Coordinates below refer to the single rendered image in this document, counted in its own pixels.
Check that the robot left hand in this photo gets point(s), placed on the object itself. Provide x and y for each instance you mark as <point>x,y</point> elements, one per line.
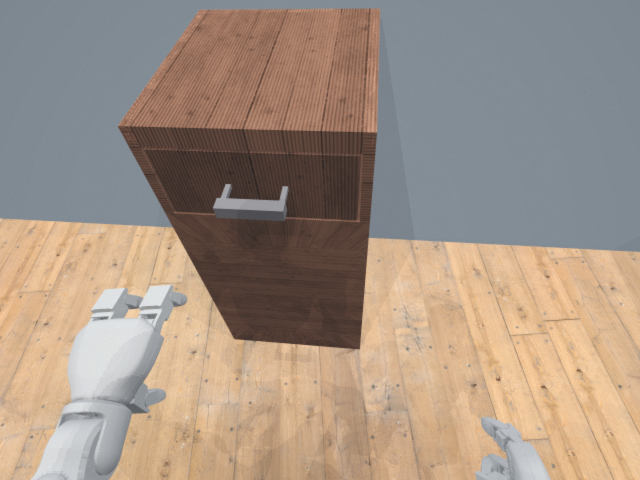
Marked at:
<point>112,356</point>

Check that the handle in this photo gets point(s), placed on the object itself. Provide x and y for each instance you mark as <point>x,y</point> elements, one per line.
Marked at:
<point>252,209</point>

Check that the robot left forearm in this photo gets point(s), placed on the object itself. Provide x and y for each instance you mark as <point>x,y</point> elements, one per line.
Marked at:
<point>87,443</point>

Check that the robot right hand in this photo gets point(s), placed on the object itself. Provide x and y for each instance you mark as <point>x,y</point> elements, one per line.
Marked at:
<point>523,462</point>

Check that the cabinet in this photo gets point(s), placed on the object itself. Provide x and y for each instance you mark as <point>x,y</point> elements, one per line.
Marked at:
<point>294,80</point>

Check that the drawer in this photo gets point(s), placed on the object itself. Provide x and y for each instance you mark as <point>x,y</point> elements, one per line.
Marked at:
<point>321,185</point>

